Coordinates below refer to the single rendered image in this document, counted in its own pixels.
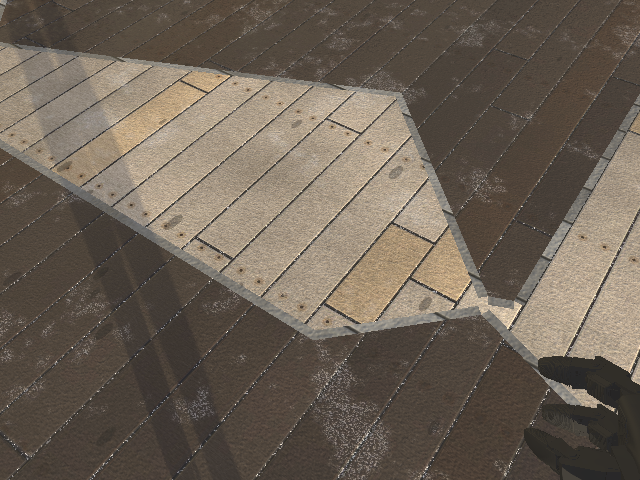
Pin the robot right hand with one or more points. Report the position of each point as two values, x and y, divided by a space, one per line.
615 435

